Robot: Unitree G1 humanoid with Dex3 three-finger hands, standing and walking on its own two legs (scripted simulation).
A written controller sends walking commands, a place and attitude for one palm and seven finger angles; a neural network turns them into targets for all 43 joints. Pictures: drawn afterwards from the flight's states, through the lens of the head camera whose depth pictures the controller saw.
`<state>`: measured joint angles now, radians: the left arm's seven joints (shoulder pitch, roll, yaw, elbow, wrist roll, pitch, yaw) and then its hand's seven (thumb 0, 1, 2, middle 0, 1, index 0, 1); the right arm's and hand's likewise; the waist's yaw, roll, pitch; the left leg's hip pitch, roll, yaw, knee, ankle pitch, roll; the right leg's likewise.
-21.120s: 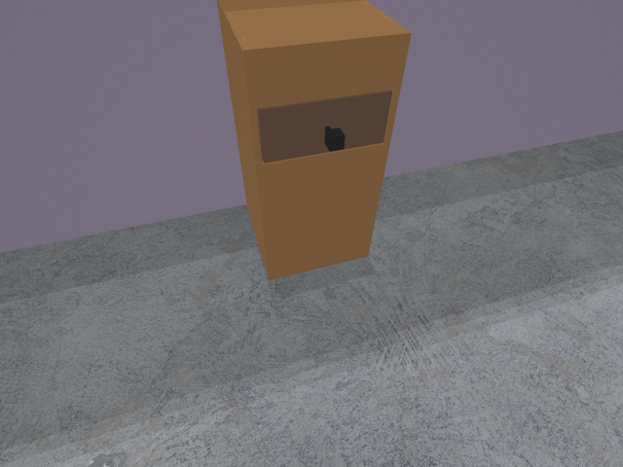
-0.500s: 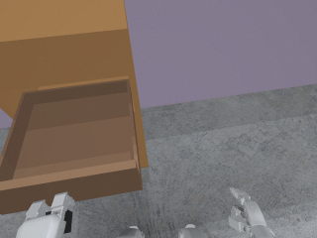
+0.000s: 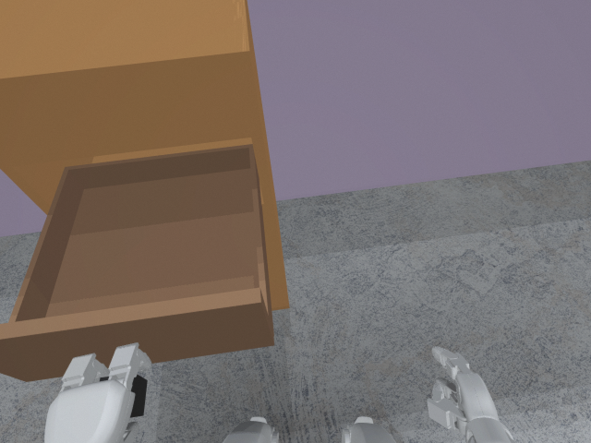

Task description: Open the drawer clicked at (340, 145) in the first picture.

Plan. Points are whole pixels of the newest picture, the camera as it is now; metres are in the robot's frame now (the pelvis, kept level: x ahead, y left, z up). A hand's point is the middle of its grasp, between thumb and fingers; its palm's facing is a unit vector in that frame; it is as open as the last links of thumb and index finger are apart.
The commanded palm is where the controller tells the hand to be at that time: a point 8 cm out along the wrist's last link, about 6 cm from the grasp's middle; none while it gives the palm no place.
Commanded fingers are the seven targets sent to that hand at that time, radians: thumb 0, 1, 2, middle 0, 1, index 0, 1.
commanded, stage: open the thumb to release the handle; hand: left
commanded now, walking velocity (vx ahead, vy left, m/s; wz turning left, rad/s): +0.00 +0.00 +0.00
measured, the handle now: (124, 379) +0.20 +0.25 -0.03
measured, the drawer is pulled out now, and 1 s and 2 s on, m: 0.30 0.30 0.30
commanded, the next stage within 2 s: lift the hand off the handle in 0.16 s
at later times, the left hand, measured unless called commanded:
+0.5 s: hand (120, 411) +0.16 +0.25 -0.04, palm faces -0.03 -0.05 -1.00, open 13.8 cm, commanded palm +0.15 +0.25 +0.01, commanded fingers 0.00 -0.50 0.30 -0.30 -1.20 -0.30 -1.20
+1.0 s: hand (100, 406) +0.16 +0.26 -0.01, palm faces -0.02 -0.08 -1.00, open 13.7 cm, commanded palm +0.15 +0.26 +0.05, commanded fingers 0.00 -0.50 0.30 -0.30 -1.20 -0.30 -1.20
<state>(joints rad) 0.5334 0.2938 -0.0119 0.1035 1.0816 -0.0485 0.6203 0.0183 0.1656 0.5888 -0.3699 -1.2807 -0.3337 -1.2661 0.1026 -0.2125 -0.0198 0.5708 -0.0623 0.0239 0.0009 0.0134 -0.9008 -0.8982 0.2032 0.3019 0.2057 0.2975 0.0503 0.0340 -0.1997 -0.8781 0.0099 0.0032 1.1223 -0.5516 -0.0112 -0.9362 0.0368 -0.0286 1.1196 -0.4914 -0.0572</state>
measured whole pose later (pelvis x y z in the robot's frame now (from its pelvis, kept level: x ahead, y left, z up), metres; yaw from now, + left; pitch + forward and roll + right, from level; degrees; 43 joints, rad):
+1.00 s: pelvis +0.00 +0.00 +0.02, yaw +0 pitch +14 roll +0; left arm 0.49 0.31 -0.02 0.12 1.03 0.01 0.61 0.00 -0.49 0.30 -0.32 -1.20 -0.36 -1.20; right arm 0.13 -0.25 -0.03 0.58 -0.04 0.02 -0.01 0.01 -0.90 -0.90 0.20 0.30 0.20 0.30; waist 0.04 0.05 -0.17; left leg -0.75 0.01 0.00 1.00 -0.49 -0.01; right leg -0.80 0.04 -0.03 0.98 -0.43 -0.05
